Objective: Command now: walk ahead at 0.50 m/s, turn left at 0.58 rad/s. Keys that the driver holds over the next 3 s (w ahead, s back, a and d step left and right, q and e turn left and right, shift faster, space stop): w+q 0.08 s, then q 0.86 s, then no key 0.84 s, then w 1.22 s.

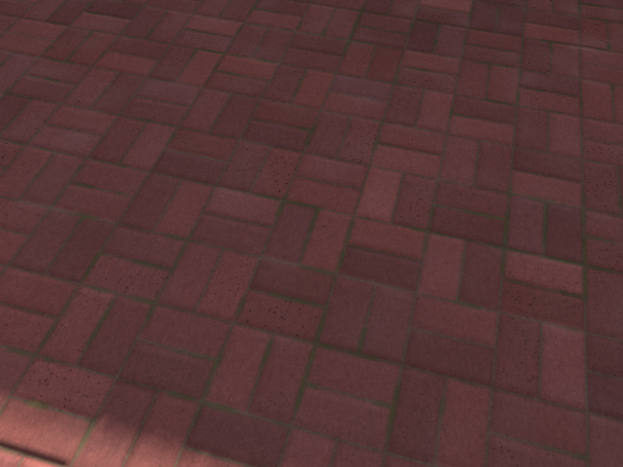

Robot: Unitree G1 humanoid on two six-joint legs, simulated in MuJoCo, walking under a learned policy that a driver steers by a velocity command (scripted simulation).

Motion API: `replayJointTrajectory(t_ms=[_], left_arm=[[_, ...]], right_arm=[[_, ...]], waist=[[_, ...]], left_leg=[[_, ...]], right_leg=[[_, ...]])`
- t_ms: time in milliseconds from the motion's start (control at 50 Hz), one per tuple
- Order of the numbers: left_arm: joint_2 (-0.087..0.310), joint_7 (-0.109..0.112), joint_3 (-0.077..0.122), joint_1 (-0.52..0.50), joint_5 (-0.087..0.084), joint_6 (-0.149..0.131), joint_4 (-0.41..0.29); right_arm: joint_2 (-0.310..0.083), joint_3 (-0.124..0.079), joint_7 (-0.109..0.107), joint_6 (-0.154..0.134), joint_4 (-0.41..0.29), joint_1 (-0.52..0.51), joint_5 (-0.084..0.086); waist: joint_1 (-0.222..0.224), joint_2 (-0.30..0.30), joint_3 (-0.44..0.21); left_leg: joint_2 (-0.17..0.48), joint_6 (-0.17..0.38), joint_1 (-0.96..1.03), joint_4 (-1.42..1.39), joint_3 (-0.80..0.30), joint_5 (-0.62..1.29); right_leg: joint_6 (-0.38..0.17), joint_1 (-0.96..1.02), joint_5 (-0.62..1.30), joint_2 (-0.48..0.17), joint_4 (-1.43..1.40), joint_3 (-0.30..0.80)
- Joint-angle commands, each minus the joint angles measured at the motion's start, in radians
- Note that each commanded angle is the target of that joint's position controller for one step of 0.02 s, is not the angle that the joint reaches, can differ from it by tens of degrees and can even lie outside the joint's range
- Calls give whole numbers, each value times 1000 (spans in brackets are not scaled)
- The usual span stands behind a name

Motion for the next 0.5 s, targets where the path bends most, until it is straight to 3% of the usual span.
replayJointTrajectory(t_ms=[20,80,160,220,260,300,320,340,360,380,400,420,460,500], left_arm=[[72,-8,14,58,11,30,-48],[84,-11,12,-77,7,37,-101],[81,-8,0,-178,-6,32,-148],[89,-3,-10,-234,-17,24,-178],[113,5,-9,-194,-20,15,-174],[160,19,4,-38,-19,0,-132],[185,29,11,87,-10,-18,-107],[258,42,22,187,4,-24,-111],[267,28,17,167,-4,-3,-137],[242,27,27,103,-33,17,-153],[138,32,1,14,-39,29,-186],[82,36,-21,-46,-33,38,-192],[116,44,-15,-47,-16,43,-177],[137,40,-6,-23,-9,37,-162]], right_arm=[[-132,-23,-4,-35,-53,37,8],[-138,-24,-1,-31,-51,109,5],[-146,-23,-10,-15,-50,175,2],[-145,-22,-20,2,-56,206,-7],[-150,-24,-28,9,-73,179,-16],[-176,-31,-27,0,-106,98,-13],[-172,-29,-19,-12,-126,54,5],[-87,-8,-18,-19,-174,89,27],[-68,-13,-35,-6,-159,283,29],[-129,-20,-43,19,-127,326,5],[-159,-26,-34,41,-123,229,-21],[-157,-29,-17,54,-142,139,-29],[-121,-23,9,83,-157,115,-26],[-101,-17,17,94,-170,120,-16]], waist=[[31,12,-56],[-17,48,-29],[-55,74,-40],[-81,102,-59],[-58,115,-70],[23,124,-119],[96,87,-170],[99,-85,-325],[-11,-187,-423],[-24,-182,-467],[-21,-72,-328],[-21,-50,-195],[-30,-111,-106],[-41,-110,-125]], left_leg=[[264,137,64,-183,-281,402],[246,102,95,-193,-298,381],[218,38,164,-80,-269,728],[211,14,217,-7,-297,784],[207,-10,221,62,-330,796],[179,-58,170,196,-358,824],[135,-84,79,362,-347,707],[54,-113,-83,660,-245,94],[-48,-106,-224,858,-174,-567],[14,-116,-260,978,-155,-467],[62,-131,-288,967,-132,-375],[88,-146,-291,906,-117,-320],[106,-174,-250,864,-95,-262],[98,-180,-227,833,-76,-236]], right_leg=[[35,-87,63,-14,-86,-11],[50,-167,173,-9,-214,-21],[41,-155,244,52,-364,-34],[19,-116,254,106,-466,-35],[-4,-22,230,133,-560,-12],[-42,201,257,157,-689,-1],[-71,404,446,86,-781,40],[-130,667,899,-208,-688,253],[-238,765,1389,-438,-608,473],[-319,682,1096,-438,-671,551],[-300,526,749,-344,-752,434],[-250,394,558,-243,-816,292],[-226,259,516,-167,-873,139],[-235,238,557,-157,-876,74]])
Next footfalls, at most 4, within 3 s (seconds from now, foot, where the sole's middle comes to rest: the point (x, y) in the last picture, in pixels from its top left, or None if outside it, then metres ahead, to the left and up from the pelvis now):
0.34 right None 0.36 -0.10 -0.77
0.78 left None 0.20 0.09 -0.77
1.26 right None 0.31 -0.08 -0.77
2.48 right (238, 409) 0.59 0.18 -0.77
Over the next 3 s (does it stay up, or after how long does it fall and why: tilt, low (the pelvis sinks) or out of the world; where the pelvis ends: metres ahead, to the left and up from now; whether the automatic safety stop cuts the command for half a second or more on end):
stays up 0.63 0.32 -0.01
